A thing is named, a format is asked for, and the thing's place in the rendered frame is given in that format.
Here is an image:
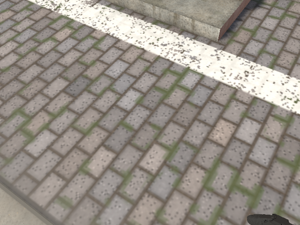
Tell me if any right robot hand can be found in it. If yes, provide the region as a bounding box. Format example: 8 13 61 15
247 214 293 225

